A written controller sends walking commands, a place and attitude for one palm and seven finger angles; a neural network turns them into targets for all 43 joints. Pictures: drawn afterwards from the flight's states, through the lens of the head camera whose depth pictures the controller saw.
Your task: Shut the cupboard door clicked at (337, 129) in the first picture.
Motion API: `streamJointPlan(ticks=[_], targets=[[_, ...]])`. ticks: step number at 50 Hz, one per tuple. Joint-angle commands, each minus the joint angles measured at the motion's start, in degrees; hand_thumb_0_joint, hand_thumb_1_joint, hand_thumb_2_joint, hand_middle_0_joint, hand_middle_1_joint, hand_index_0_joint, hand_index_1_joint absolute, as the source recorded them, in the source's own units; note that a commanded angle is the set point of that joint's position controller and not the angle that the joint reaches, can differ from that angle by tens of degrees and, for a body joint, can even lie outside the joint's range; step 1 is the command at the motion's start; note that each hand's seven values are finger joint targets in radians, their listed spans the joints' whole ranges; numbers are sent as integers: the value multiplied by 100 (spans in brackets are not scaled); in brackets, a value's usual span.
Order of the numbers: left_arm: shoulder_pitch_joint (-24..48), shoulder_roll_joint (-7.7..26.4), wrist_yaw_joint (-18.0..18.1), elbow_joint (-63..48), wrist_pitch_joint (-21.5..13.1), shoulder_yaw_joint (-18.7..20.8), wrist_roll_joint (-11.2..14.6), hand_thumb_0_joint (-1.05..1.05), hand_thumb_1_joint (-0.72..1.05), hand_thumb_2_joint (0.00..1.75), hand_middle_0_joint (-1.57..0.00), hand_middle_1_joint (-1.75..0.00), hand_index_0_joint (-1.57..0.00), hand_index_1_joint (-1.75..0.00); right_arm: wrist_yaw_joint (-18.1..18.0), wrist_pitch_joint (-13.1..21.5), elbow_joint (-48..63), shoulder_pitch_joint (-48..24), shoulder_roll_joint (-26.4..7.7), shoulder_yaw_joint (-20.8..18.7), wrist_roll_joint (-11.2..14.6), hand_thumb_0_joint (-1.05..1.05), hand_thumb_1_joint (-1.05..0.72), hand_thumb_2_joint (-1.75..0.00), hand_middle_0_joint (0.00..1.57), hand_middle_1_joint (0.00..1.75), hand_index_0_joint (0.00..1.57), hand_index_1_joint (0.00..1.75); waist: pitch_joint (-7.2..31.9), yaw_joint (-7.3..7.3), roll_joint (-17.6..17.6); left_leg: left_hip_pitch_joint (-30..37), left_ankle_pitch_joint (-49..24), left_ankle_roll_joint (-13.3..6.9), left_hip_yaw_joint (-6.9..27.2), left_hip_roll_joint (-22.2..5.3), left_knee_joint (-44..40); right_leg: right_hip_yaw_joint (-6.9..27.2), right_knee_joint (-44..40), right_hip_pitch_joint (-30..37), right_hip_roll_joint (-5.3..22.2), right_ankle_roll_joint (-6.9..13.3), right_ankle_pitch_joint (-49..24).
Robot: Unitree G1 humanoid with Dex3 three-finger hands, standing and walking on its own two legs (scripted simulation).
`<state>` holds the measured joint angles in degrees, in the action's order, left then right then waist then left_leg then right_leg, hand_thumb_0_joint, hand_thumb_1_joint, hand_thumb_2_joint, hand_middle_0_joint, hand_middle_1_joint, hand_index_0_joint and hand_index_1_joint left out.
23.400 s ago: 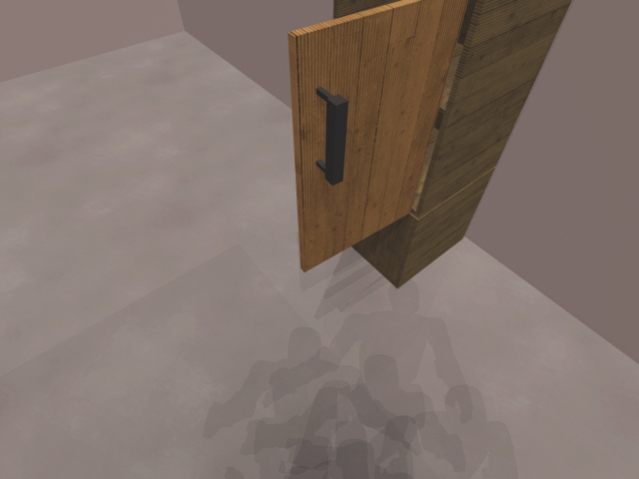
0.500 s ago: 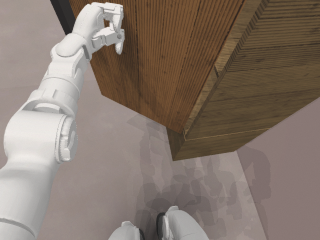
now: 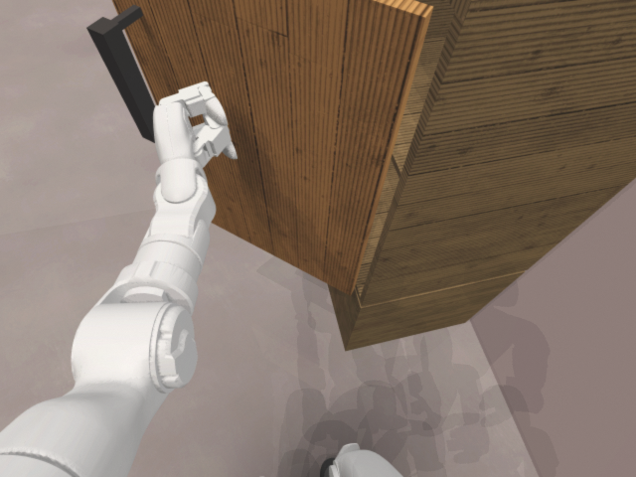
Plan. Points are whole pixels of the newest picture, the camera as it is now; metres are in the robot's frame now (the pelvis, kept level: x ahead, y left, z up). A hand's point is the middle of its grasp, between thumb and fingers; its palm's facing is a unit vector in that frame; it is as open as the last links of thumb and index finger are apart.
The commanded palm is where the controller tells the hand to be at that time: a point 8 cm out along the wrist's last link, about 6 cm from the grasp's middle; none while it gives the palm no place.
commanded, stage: pull the fist back off the door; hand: left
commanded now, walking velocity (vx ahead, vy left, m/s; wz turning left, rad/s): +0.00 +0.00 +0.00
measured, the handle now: (144, 79) +0.62 +0.16 +0.11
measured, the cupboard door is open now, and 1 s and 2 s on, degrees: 47 47 47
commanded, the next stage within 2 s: draw the hand back to the body in 0.42 s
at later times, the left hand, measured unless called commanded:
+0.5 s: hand (232, 172) +0.44 +0.05 +0.12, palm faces +0.01 -1.00 -0.08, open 3.1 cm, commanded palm +0.42 +0.11 +0.11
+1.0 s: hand (116, 260) +0.33 +0.15 +0.15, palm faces +0.05 -1.00 +0.01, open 3.1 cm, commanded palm +0.29 +0.19 +0.15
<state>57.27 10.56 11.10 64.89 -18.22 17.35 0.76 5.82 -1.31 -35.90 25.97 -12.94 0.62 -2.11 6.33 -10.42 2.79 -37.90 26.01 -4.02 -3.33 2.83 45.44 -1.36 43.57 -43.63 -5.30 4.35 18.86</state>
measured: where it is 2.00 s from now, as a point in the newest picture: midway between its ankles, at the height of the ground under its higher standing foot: outside the picture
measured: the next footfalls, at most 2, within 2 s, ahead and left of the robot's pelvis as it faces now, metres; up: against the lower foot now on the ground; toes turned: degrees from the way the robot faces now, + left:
none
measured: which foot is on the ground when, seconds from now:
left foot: down 0.00-1.00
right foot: down 0.00-1.00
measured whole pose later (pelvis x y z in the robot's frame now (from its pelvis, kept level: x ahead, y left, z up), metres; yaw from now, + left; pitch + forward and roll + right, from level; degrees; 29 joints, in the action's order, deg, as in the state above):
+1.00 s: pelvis -0.03 +0.01 +0.02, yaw +1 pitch +4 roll -1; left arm 15.9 9.1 0.0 17.6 -7.9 4.8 9.8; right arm -0.9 2.6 -33.4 16.1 -15.4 0.2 3.8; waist 3.1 -1.2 2.3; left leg -18.7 21.1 -4.9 -1.9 4.0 35.6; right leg -1.5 33.7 -23.9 -4.4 3.5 13.9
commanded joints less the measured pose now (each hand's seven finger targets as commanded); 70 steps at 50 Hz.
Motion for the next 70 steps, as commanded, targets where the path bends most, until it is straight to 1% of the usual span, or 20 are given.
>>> streamJointPlan(ticks=[1,5,7,10,13,16,21,24,28,30,33,35,38,43,47,52,53,55,65,70], targets=[[1813,852,-214,-2059,-862,-343,-2,0,90,90,-130,-150,-130,-150,-18,236,407,770,-932,-394,38,0,-90,-90,20,30,20,30,2984,330,-35,1070,-3489,192,340,-117,-164,315,-94,2731,299,-319,-3845],[716,-430,-606,-1697,-331,-1477,117,0,90,90,-130,-150,-130,-150,25,184,474,543,-910,-455,213,0,-90,-90,20,30,20,30,1967,175,-438,1094,-2802,183,304,-136,-386,241,-454,2244,293,-412,-3064],[773,-500,-682,-1535,63,-1503,365,0,90,90,-130,-150,-130,-150,-49,130,469,397,-973,-448,314,0,-90,-90,20,30,20,30,1432,134,-876,842,-2081,153,264,-96,-535,328,-775,2181,330,-501,-2512],[1540,-46,-513,-2153,133,-1076,649,0,90,90,-130,-150,-130,-150,-222,150,487,170,-960,-415,359,0,-90,-90,20,30,20,30,1502,199,-768,793,-1593,136,246,-29,-692,475,-1017,2456,433,-467,-1903],[2777,86,-215,-3310,-527,-1242,464,0,90,90,-130,-150,-130,-150,-296,360,434,-111,-811,-336,290,0,-90,-90,20,30,20,30,2145,166,164,1395,-1603,161,411,-49,-619,389,-728,2283,405,-317,-1738],[2862,335,62,-3502,-1130,-1205,207,0,90,90,-130,-150,-130,-150,-323,519,291,-261,-787,-300,208,0,-90,-90,20,30,20,30,2543,165,244,1572,-1582,208,566,-82,-529,342,-458,2120,391,-296,-1556],[2028,252,52,-947,-541,-1266,-66,0,90,90,-130,-150,-130,-150,-325,452,148,-205,-930,-233,225,0,-90,-90,20,30,20,30,1430,-31,-819,397,-587,177,546,-33,-718,328,-665,1830,440,-397,-754],[2004,210,-78,-183,75,-1172,188,0,90,90,-130,-150,-130,-150,-373,372,257,-215,-1035,-193,313,0,-90,-90,20,30,20,30,1219,-30,-949,129,-342,163,480,20,-830,428,-932,1949,486,-383,-419],[2490,821,-188,-736,-203,-350,625,0,90,90,-130,-150,-130,-150,-408,462,400,-120,-1047,-173,230,0,-90,-90,20,30,20,30,1898,207,-895,177,-670,160,433,38,-750,483,-815,2386,470,-336,-689],[2196,1257,-226,-1640,-802,22,590,0,90,90,-130,-150,-130,-150,-382,531,530,-99,-1007,-205,168,0,-90,-90,20,30,20,30,2686,507,-529,550,-1305,185,427,9,-713,441,-506,2857,437,-279,-1493],[1049,1132,-374,-3122,-1412,-328,237,0,90,90,-130,-150,-130,-150,-253,609,703,-157,-917,-270,136,0,-90,-90,20,30,20,30,3548,828,305,1399,-2558,267,380,-74,-517,378,-139,2970,387,-198,-2549],[-97,900,-551,-3357,-1214,-618,111,0,90,90,-130,-150,-130,-150,-197,568,762,-147,-924,-341,193,0,-90,-90,20,30,20,30,3293,889,9,1473,-3097,320,404,-160,-583,290,-158,3017,356,-202,-2788],[-1248,501,-937,-3829,-304,-862,509,0,90,90,-130,-150,-130,-150,-231,448,926,-388,-963,-409,399,0,-90,-90,20,30,20,30,2204,867,-683,1171,-2467,215,230,-168,-941,338,-693,3248,356,-362,-2598],[-1098,497,-1200,-5266,736,-920,1122,0,90,90,-130,-150,-130,-150,-593,486,1111,-1130,-885,-293,611,0,-90,-90,20,30,20,30,1026,821,-837,1336,-1281,75,216,-167,-1434,571,-1588,3180,494,-489,-1027],[-1449,596,-1106,-6749,524,-1152,891,0,90,90,-130,-150,-130,-150,-714,760,1137,-1380,-730,-185,575,0,-90,-90,20,30,20,30,1372,939,190,2251,-1729,143,472,-228,-1593,279,-1318,3159,429,-237,-1351],[-2942,570,-1356,-6384,1172,-1161,951,0,90,90,-116,-135,-116,-135,-740,726,1164,-1630,-740,-97,655,0,-90,-90,20,30,20,30,665,1011,-475,2106,-1544,231,591,-227,-1787,168,-1442,3192,468,-258,-1253],[-2951,782,-1161,-7021,996,-1488,585,0,90,90,-113,-132,-113,-132,-765,636,1174,-1834,-617,-108,542,0,-90,-90,20,30,20,30,347,1004,-545,2077,-1422,211,581,-207,-2038,403,-1748,3368,569,-282,-1035],[-3597,688,-1059,-6964,1034,-1455,557,0,90,90,-108,-126,-108,-126,-786,525,1208,-1946,-615,-81,524,0,-90,-90,20,30,20,30,50,1046,-693,2029,-1282,182,593,-215,-2124,408,-1897,3487,603,-282,-844],[-4877,1313,-780,-9241,1182,-898,346,0,90,90,-81,-96,-81,-96,-793,408,1304,-2105,-541,48,352,0,-90,-90,20,30,20,30,618,1171,563,3323,-3698,506,799,-389,-2359,214,-2033,4197,544,-159,-2276],[-6029,1383,-662,-9331,1290,-599,320,0,90,90,-67,-81,-67,-81,-779,460,1232,-2106,-580,21,296,0,-90,-90,20,30,20,30,359,1236,-13,3350,-4097,633,911,-467,-2454,118,-2142,4234,490,-176,-2236]])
